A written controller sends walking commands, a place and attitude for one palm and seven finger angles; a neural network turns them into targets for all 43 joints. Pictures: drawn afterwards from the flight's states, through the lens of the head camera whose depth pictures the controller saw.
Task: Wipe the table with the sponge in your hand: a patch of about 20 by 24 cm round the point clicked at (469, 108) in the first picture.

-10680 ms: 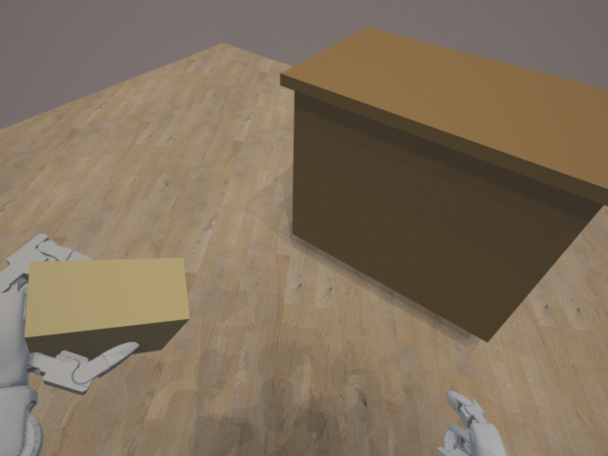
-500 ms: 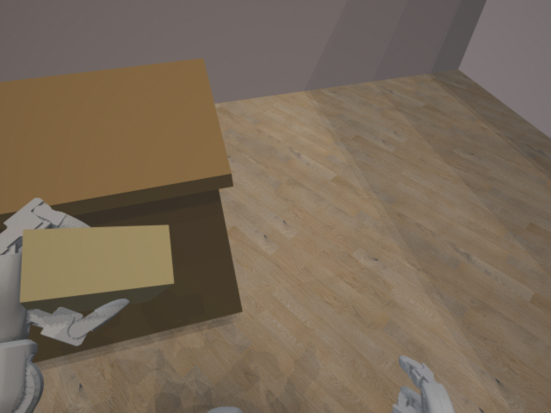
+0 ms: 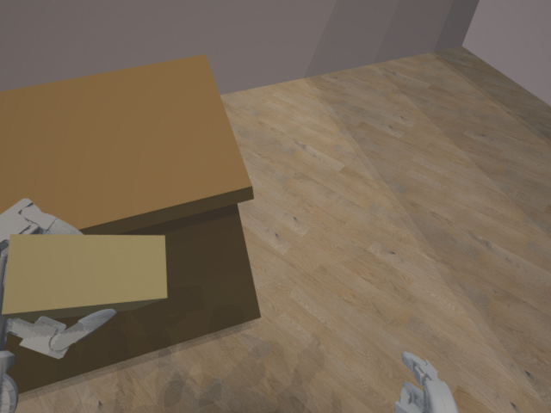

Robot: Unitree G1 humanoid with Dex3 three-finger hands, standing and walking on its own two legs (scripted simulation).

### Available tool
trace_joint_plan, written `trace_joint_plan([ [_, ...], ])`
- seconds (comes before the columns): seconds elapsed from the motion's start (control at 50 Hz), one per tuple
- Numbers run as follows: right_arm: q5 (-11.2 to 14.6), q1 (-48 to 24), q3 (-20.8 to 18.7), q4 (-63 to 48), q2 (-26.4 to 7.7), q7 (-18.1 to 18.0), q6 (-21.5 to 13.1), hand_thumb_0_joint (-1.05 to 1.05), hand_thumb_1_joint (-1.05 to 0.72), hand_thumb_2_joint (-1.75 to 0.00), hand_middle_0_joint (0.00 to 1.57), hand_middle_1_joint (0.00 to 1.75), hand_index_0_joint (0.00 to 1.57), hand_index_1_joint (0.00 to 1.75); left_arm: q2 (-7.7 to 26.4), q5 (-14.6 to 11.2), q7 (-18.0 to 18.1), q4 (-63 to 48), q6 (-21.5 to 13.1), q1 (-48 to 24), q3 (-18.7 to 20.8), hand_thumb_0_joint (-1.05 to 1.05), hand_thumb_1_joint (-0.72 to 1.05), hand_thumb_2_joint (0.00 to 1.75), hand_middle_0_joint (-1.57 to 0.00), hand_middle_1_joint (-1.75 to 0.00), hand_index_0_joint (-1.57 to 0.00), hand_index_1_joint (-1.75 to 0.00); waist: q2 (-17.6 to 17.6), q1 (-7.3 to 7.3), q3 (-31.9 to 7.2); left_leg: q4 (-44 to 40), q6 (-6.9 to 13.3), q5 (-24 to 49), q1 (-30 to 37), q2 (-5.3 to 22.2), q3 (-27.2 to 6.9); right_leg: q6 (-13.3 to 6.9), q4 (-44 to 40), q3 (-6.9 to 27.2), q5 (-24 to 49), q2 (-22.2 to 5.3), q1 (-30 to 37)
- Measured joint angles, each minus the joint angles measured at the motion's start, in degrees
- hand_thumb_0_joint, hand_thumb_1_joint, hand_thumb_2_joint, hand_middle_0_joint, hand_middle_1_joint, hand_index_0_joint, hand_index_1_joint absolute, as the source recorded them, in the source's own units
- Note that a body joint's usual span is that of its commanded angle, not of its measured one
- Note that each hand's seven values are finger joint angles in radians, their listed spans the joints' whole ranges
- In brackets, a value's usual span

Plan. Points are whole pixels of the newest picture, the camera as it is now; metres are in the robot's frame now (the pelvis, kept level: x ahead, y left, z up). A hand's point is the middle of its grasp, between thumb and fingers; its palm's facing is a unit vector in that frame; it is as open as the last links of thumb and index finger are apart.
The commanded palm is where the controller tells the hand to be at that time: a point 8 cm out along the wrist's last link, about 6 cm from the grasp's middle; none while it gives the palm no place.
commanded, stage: come to a stop and stand still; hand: left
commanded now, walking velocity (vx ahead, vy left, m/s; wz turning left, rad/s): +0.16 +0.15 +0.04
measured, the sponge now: (108, 279) +0.23 +0.19 +0.16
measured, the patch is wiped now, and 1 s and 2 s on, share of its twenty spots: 0.00 0.00 0.00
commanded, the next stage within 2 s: look again from close up in 1.40 s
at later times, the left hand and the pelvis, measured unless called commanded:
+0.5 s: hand out of the picture +0.24 +0.30 +0.19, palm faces +0.36 -0.84 -0.41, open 10.3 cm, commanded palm +0.18 +0.33 +0.19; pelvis +0.01 +0.06 +0.01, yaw -2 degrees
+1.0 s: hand (15, 315) +0.18 +0.26 +0.17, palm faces +0.37 -0.84 -0.39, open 10.3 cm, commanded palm +0.13 +0.30 +0.19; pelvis -0.03 +0.02 +0.01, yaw -1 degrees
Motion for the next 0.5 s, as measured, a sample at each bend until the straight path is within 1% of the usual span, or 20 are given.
trace_joint_plan([
  [0.02, 0.0, -0.1, -0.2, 0.7, -0.2, 0.2, 0.5, 0.01, -0.9, -0.89, 0.21, 0.3, 0.21, 0.3, 0.0, -0.2, -0.1, 0.8, -0.1, -0.3, -0.1, -0.01, -0.52, 1.0, -0.7, -1.37, -0.73, -1.35, -0.3, -0.05, -0.1, 5.6, -0.7, -1.9, -1.9, -0.8, -1.0, -0.2, 0.1, 0.1, -0.7, -0.6, 0.3],
  [0.06, 0.0, -0.3, -0.5, 1.6, -0.7, 0.5, 1.6, 0.01, -0.9, -0.89, 0.21, 0.3, 0.21, 0.3, -0.4, -0.6, -0.3, 2.4, -0.3, -0.6, 0.6, -0.01, -0.52, 1.0, -0.7, -1.37, -0.73, -1.35, -1.5, 0.21, -0.3, 14.9, -1.7, -2.9, -5.3, -1.6, -2.3, 0.1, -1.0, 0.9, -0.9, -1.7, 1.0],
  [0.08, -0.1, -0.4, -0.5, 1.8, -1.0, 0.6, 2.0, 0.01, -0.9, -0.89, 0.21, 0.3, 0.21, 0.3, -0.6, -0.6, -0.2, 3.1, -0.5, -0.3, 1.1, -0.01, -0.52, 1.0, -0.7, -1.37, -0.73, -1.35, -2.0, 0.2, -0.3, 17.3, -2.1, -2.4, -6.5, -1.4, -2.7, 0.6, -2.1, 1.3, -0.4, -2.2, 1.6],
  [0.1, -0.2, -0.4, -0.5, 1.7, -1.4, 0.5, 2.4, 0.01, -0.91, -0.89, 0.21, 0.3, 0.21, 0.3, -0.8, -0.4, -0.1, 3.8, -0.8, 0.0, 1.5, -0.01, -0.52, 1.0, -0.7, -1.37, -0.73, -1.35, -2.4, 0.06, -0.3, 17.9, -2.2, -1.6, -7.4, -0.8, -3.0, 1.0, -3.2, 1.6, 0.2, -2.6, 2.0],
  [0.14, -0.3, -0.4, -0.6, 1.2, -2.0, 0.3, 2.8, 0.01, -0.91, -0.89, 0.21, 0.3, 0.2, 0.3, -1.1, -0.2, 0.2, 4.4, -1.1, 0.5, 2.0, -0.01, -0.52, 1.0, -0.7, -1.37, -0.73, -1.35, -3.5, -0.13, 0.2, 14.1, -2.3, 0.0, -7.8, 0.6, -3.1, 1.5, -5.1, 1.9, 1.2, -3.4, 2.9],
  [0.18, -0.4, -0.3, -0.9, 0.4, -2.7, -0.2, 2.8, 0.01, -0.91, -0.89, 0.21, 0.3, 0.2, 0.3, -1.3, 0.0, 0.5, 3.8, -1.0, 0.8, 1.6, -0.01, -0.52, 1.0, -0.7, -1.37, -0.73, -1.35, -4.3, 0.05, 1.0, 7.0, -2.1, 1.6, -6.5, 1.8, -2.7, 2.2, -6.0, 2.1, 1.5, -4.2, 3.5],
  [0.22, -0.6, -0.3, -1.4, -0.4, -3.5, -0.7, 2.4, 0.01, -0.91, -0.89, 0.21, 0.3, 0.2, 0.3, -1.7, 0.1, 0.8, 2.0, -0.4, 1.0, 0.7, -0.01, -0.52, 1.0, -0.7, -1.37, -0.73, -1.35, -4.7, 0.3, 1.8, -0.3, -2.1, 4.1, -4.5, 2.2, -2.3, 3.0, -5.7, 2.2, 1.3, -4.7, 3.8],
  [0.26, -0.7, -0.4, -1.9, -1.3, -4.3, -1.3, 2.1, 0.01, -0.91, -0.89, 0.2, 0.3, 0.2, 0.3, -2.0, 0.1, 1.0, -0.3, 0.1, 1.3, -0.2, -0.01, -0.52, 1.0, -0.7, -1.37, -0.73, -1.35, -4.4, 0.38, 2.4, -8.1, -2.1, 9.4, -1.1, 2.1, -1.7, 4.1, -4.1, 2.2, 0.3, -4.9, 3.8],
  [0.28, -0.7, -0.3, -2.3, -2.0, -4.7, -1.6, 2.0, 0.01, -0.91, -0.89, 0.2, 0.3, 0.2, 0.3, -1.9, 0.0, 1.0, -1.8, 0.4, 1.4, -0.4, -0.01, -0.52, 1.0, -0.7, -1.37, -0.73, -1.35, -3.7, 0.47, 2.4, -11.4, -2.0, 12.9, 0.9, 2.5, -1.6, 4.7, -2.4, 2.2, -0.7, -4.5, 3.4],
  [0.3, -0.6, -0.6, -2.7, -2.2, -4.3, -2.0, 1.9, 0.01, -0.91, -0.89, 0.2, 0.3, 0.2, 0.3, -1.1, -0.1, 1.0, -2.8, 0.5, 0.9, -0.3, -0.01, -0.52, 1.0, -0.7, -1.37, -0.73, -1.35, -4.1, 0.52, 2.5, -11.4, -1.9, 11.4, 1.2, 2.3, -1.3, 5.1, 0.0, 2.6, -2.0, -4.8, 2.6],
  [0.32, -0.6, -1.1, -3.1, -2.2, -3.1, -2.1, 2.0, 0.01, -0.91, -0.9, 0.2, 0.3, 0.2, 0.3, 0.0, -0.1, 1.0, -3.0, 0.6, -0.3, 0.1, -0.01, -0.52, 1.0, -0.7, -1.37, -0.73, -1.35, -5.4, 0.88, 2.9, -10.0, -1.7, 9.8, 1.0, 1.8, -0.8, 5.0, 3.5, 4.4, -5.7, -4.8, 1.3],
  [0.34, -0.5, -1.6, -3.0, -2.2, -1.8, -2.0, 2.0, 0.01, -0.91, -0.9, 0.2, 0.3, 0.2, 0.3, 1.1, -0.1, 0.9, -2.6, 0.3, -1.4, 0.6, -0.01, -0.52, 1.0, -0.7, -1.37, -0.73, -1.35, -6.5, 1.25, 3.1, -9.4, -1.6, 8.9, 0.9, 1.6, -0.5, 4.8, 7.5, 6.2, -9.5, -4.0, -0.1],
  [0.36, -0.6, -2.0, -2.6, -2.4, -0.7, -1.8, 1.9, 0.01, -0.91, -0.9, 0.2, 0.3, 0.2, 0.3, 1.9, -0.1, 0.9, -2.1, 0.2, -2.3, 1.2, -0.01, -0.52, 1.0, -0.7, -1.37, -0.73, -1.35, -7.1, 1.34, 3.2, -9.5, -1.5, 8.8, 1.0, 1.7, -0.4, 4.7, 11.4, 7.0, -11.6, -3.0, -1.6],
  [0.4, -0.8, -2.5, -1.3, -2.9, 1.3, -1.0, 1.5, 0.01, -0.91, -0.9, 0.2, 0.3, 0.2, 0.3, 2.6, -0.3, 0.8, -1.5, 0.8, -3.4, 2.4, -0.01, -0.52, 1.0, -0.7, -1.37, -0.73, -1.35, -7.3, 1.1, 3.0, -10.7, -1.7, 9.7, 1.1, 2.3, -0.9, 4.7, 16.1, 6.8, -11.7, -1.0, -3.6],
  [0.44, -0.8, -2.7, -0.1, -3.6, 2.6, 0.2, 0.7, 0.01, -0.91, -0.89, 0.2, 0.3, 0.2, 0.3, 2.4, -0.7, 0.9, -2.1, 1.6, -3.4, 3.1, -0.01, -0.52, 1.0, -0.7, -1.37, -0.73, -1.35, -6.8, 1.11, 2.8, -12.0, -1.8, 10.7, 1.3, 3.2, -1.1, 4.9, 15.9, 5.7, -9.9, 0.4, -4.3],
  [0.5, -0.8, -2.5, 1.3, -4.5, 3.7, 1.8, -0.4, 0.01, -0.91, -0.89, 0.21, 0.3, 0.2, 0.3, 1.2, -1.3, 0.5, -4.5, 2.3, -2.0, 2.9, -0.01, -0.52, 1.0, -0.7, -1.37, -0.73, -1.35, -5.7, 1.64, 2.1, -13.1, -2.1, 11.6, 1.2, 4.3, -0.7, 5.0, 11.3, 4.4, -8.3, 1.5, -3.7],
])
